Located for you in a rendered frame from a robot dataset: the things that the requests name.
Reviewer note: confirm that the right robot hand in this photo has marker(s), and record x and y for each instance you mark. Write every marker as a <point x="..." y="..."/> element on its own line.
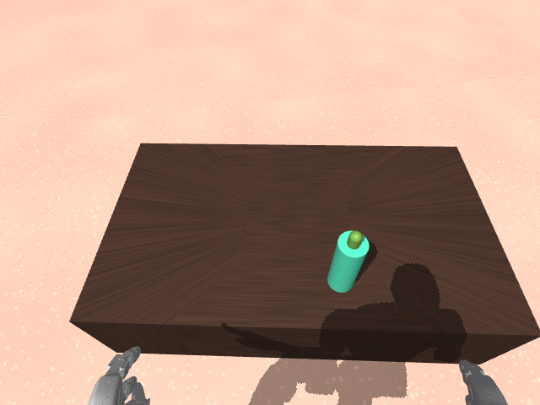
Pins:
<point x="482" y="389"/>

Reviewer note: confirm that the left robot hand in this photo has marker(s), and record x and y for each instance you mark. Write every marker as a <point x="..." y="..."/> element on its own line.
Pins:
<point x="110" y="390"/>

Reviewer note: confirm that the bottle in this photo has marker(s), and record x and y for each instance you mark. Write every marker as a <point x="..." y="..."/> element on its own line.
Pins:
<point x="349" y="255"/>

